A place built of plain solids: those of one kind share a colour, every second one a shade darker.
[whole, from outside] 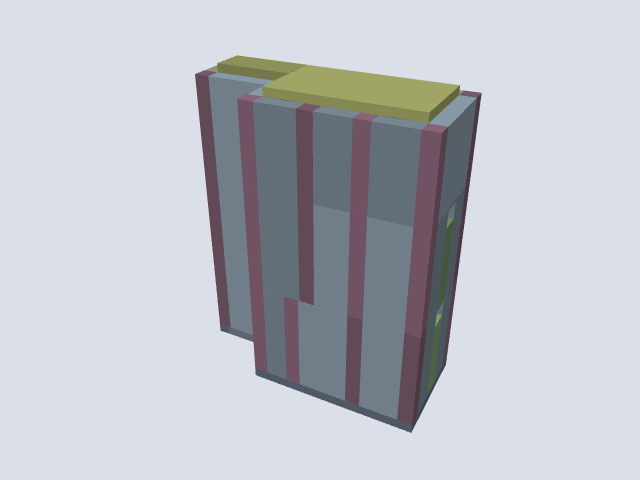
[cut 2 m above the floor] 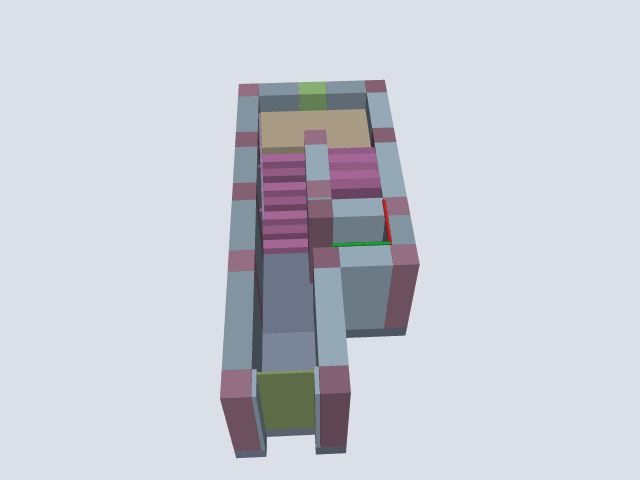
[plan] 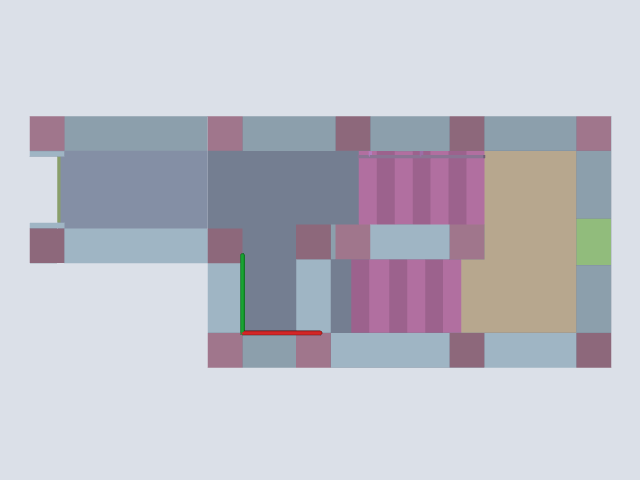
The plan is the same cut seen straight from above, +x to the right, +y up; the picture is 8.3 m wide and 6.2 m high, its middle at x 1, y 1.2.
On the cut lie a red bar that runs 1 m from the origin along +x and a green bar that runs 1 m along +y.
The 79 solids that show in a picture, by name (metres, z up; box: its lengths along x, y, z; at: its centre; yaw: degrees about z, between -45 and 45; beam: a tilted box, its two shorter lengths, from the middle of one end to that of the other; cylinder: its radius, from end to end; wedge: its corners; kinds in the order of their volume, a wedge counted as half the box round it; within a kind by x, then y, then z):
{
 "wall_1": {"box": [0.45, 0.08, 3.12], "at": [-2.52, 1.39, 1.56]},
 "wall_2": {"box": [0.45, 0.08, 3.12], "at": [-2.52, 2.31, 1.56]},
 "wall_3": {"box": [1.85, 0.45, 3.12], "at": [-1.38, 1.12, 1.56]},
 "wall_4": {"box": [1.85, 0.45, 3.12], "at": [-1.38, 1.12, 4.68]},
 "wall_5": {"box": [1.85, 0.45, 2.41], "at": [-1.38, 1.12, 7.45]},
 "wall_6": {"box": [1.85, 0.45, 3.12], "at": [-1.38, 2.58, 1.56]},
 "wall_7": {"box": [0.45, 0.9, 3.12], "at": [-0.23, 0.45, 1.56]},
 "wall_8": {"box": [0.45, 0.9, 2.41], "at": [-0.23, 0.45, 7.45]},
 "wall_9": {"box": [0.69, 0.45, 3.12], "at": [0.34, -0.23, 1.56]},
 "wall_10": {"box": [1.2, 0.45, 3.12], "at": [0.6, -0.23, 4.68]},
 "wall_11": {"box": [1.2, 0.45, 2.41], "at": [0.6, -0.23, 7.45]},
 "wall_12": {"box": [1.2, 0.45, 3.12], "at": [0.6, 2.58, 1.56]},
 "wall_13": {"box": [0.45, 0.95, 2.48], "at": [0.92, 0.47, 1.24]},
 "wall_14": {"box": [0.06, 0.45, 2.48], "at": [1.17, 1.18, 1.24]},
 "wall_15": {"box": [1.53, 0.45, 3.12], "at": [1.91, -0.23, 1.56]},
 "wall_16": {"box": [1.02, 0.45, 3.12], "at": [2.16, -0.23, 4.68]},
 "wall_17": {"box": [1.02, 0.45, 2.41], "at": [2.16, -0.23, 7.45]},
 "wall_18": {"box": [1.02, 0.45, 3.12], "at": [2.16, 1.18, 1.56]},
 "wall_19": {"box": [1.02, 0.45, 3.12], "at": [2.16, 2.58, 1.56]},
 "wall_20": {"box": [1.19, 0.45, 3.12], "at": [3.72, -0.23, 1.56]},
 "wall_21": {"box": [1.19, 0.45, 3.12], "at": [3.72, -0.23, 4.68]},
 "wall_22": {"box": [1.19, 0.45, 2.41], "at": [3.72, -0.23, 7.45]},
 "wall_23": {"box": [1.19, 0.45, 3.12], "at": [3.72, 2.58, 1.56]},
 "wall_24": {"box": [0.45, 0.88, 3.12], "at": [4.54, 0.44, 1.56]},
 "wall_25": {"box": [0.45, 0.88, 3.12], "at": [4.54, 0.44, 4.68]},
 "wall_26": {"box": [0.45, 2.35, 2.41], "at": [4.54, 1.18, 7.45]},
 "wall_27": {"box": [0.45, 0.88, 3.12], "at": [4.54, 1.91, 1.56]},
 "wall_28": {"box": [0.45, 0.88, 3.12], "at": [4.54, 1.91, 4.68]},
 "wallpost_1": {"box": [0.45, 0.45, 3.12], "at": [-2.52, 1.12, 1.56]},
 "wallpost_2": {"box": [0.45, 0.45, 3.12], "at": [-2.52, 1.12, 4.68]},
 "wallpost_3": {"box": [0.45, 0.45, 2.41], "at": [-2.52, 1.12, 7.45]},
 "wallpost_4": {"box": [0.45, 0.45, 3.12], "at": [-2.52, 2.58, 1.56]},
 "wallpost_5": {"box": [0.45, 0.45, 3.12], "at": [-0.23, -0.23, 1.56]},
 "wallpost_6": {"box": [0.45, 0.45, 3.12], "at": [-0.23, -0.23, 4.68]},
 "wallpost_7": {"box": [0.45, 0.45, 2.41], "at": [-0.23, -0.23, 7.45]},
 "wallpost_8": {"box": [0.45, 0.45, 3.12], "at": [-0.23, 1.12, 1.56]},
 "wallpost_9": {"box": [0.45, 0.45, 3.12], "at": [-0.23, 2.58, 1.56]},
 "wallpost_10": {"box": [0.45, 0.45, 3.12], "at": [0.92, -0.23, 1.56]},
 "wallpost_11": {"box": [0.45, 0.45, 2.48], "at": [0.92, 1.18, 1.24]},
 "wallpost_12": {"box": [0.45, 0.45, 3.12], "at": [1.43, -0.23, 4.68]},
 "wallpost_13": {"box": [0.45, 0.45, 2.41], "at": [1.43, -0.23, 7.45]},
 "wallpost_14": {"box": [0.45, 0.45, 3.12], "at": [1.43, 1.18, 1.56]},
 "wallpost_15": {"box": [0.45, 0.45, 3.12], "at": [1.43, 2.58, 1.56]},
 "wallpost_16": {"box": [0.45, 0.45, 3.12], "at": [2.9, -0.23, 1.56]},
 "wallpost_17": {"box": [0.45, 0.45, 3.12], "at": [2.9, -0.23, 4.68]},
 "wallpost_18": {"box": [0.45, 0.45, 2.41], "at": [2.9, -0.23, 7.45]},
 "wallpost_19": {"box": [0.45, 0.45, 3.12], "at": [2.9, 1.18, 1.56]},
 "wallpost_20": {"box": [0.45, 0.45, 3.12], "at": [2.9, 2.58, 1.56]},
 "wallpost_21": {"box": [0.45, 0.45, 3.12], "at": [4.54, -0.23, 1.56]},
 "wallpost_22": {"box": [0.45, 0.45, 3.12], "at": [4.54, -0.23, 4.68]},
 "wallpost_23": {"box": [0.45, 0.45, 2.41], "at": [4.54, -0.23, 7.45]},
 "wallpost_24": {"box": [0.45, 0.45, 3.12], "at": [4.54, 2.58, 1.56]},
 "wallpost_25": {"box": [0.45, 0.45, 3.12], "at": [4.54, 2.58, 4.68]},
 "wallpost_26": {"box": [0.45, 0.45, 2.41], "at": [4.54, 2.58, 7.45]},
 "floor_slab_1": {"box": [0.36, 0.53, 0.3], "at": [-2.57, 1.16, -0.15]},
 "floor_slab_2": {"box": [0.36, 0.53, 0.3], "at": [-2.57, 2.54, -0.15]},
 "floor_slab_3": {"box": [1.95, 1.9, 0.3], "at": [-1.42, 1.85, -0.15]},
 "floor_slab_4": {"box": [5.21, 3.25, 0.3], "at": [2.16, 1.18, -0.15]},
 "landing_slab_1": {"box": [0.33, 0.95, 1.56], "at": [2.96, 0.47, 0.78]},
 "landing_slab_2": {"box": [1.19, 2.35, 1.56], "at": [3.72, 1.18, 0.78]},
 "tread_slab_1": {"box": [0.26, 0.95, 2.73], "at": [1.53, 0.47, 1.36]},
 "tread_slab_2": {"box": [0.26, 0.95, 0.2], "at": [1.63, 1.88, 0.1]},
 "tread_slab_3": {"box": [0.26, 0.95, 2.54], "at": [1.76, 0.47, 1.27]},
 "tread_slab_4": {"box": [0.26, 0.95, 0.39], "at": [1.86, 1.88, 0.19]},
 "tread_slab_5": {"box": [0.26, 0.95, 2.34], "at": [2.0, 0.47, 1.17]},
 "tread_slab_6": {"box": [0.26, 0.95, 0.59], "at": [2.1, 1.88, 0.29]},
 "tread_slab_7": {"box": [0.26, 0.95, 2.15], "at": [2.23, 0.47, 1.07]},
 "tread_slab_8": {"box": [0.26, 0.95, 0.78], "at": [2.33, 1.88, 0.39]},
 "tread_slab_9": {"box": [0.26, 0.95, 1.95], "at": [2.46, 0.47, 0.97]},
 "tread_slab_10": {"box": [0.26, 0.95, 0.98], "at": [2.56, 1.88, 0.49]},
 "tread_slab_11": {"box": [0.26, 0.95, 1.76], "at": [2.69, 0.47, 0.88]},
 "tread_slab_12": {"box": [0.26, 0.95, 1.17], "at": [2.79, 1.88, 0.58]},
 "tread_slab_13": {"box": [0.26, 0.95, 1.37], "at": [3.02, 1.88, 0.68]},
 "roof_slab_1": {"box": [2.3, 1.0, 0.25], "at": [-1.15, 1.85, 8.78]},
 "roof_slab_2": {"box": [4.31, 2.35, 0.25], "at": [2.16, 1.18, 8.78]},
 "wall_sill_win_1": {"box": [0.45, 0.6, 2.56], "at": [4.54, 1.18, 1.28]},
 "wall_sill_win_2": {"box": [0.45, 0.6, 2.56], "at": [4.54, 1.18, 4.4]},
 "door_yard_leaf_1": {"box": [0.045, 0.85, 2.0], "at": [-2.37, 1.85, 1.0]},
 "rail_top_1": {"beam": [0.045, 0.045], "from": [1.5, 2.28, 1.1], "to": [3.12, 2.28, 2.46]}
}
